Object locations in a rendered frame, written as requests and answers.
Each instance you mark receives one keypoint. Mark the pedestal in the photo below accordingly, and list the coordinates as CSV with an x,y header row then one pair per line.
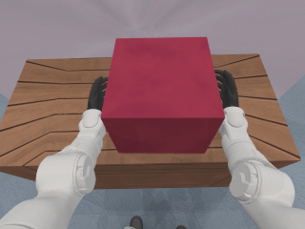
x,y
51,95

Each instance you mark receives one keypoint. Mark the robot left forearm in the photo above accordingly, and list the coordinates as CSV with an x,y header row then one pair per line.
x,y
89,141

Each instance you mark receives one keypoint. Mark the right robot upper arm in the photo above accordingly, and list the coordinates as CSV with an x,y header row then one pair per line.
x,y
267,196

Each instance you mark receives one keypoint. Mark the robot right forearm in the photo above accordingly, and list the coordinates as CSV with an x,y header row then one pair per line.
x,y
236,143

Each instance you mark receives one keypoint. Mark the robot left foot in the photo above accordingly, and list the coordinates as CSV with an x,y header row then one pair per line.
x,y
136,222

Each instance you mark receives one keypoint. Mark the carton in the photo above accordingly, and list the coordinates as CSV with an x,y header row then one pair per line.
x,y
162,96

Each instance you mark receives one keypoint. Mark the left robot hand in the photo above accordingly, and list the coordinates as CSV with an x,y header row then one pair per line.
x,y
96,100

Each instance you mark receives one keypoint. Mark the right robot hand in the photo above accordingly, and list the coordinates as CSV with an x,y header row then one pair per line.
x,y
228,93

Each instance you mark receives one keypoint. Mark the left robot upper arm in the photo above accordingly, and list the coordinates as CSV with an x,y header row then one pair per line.
x,y
62,181

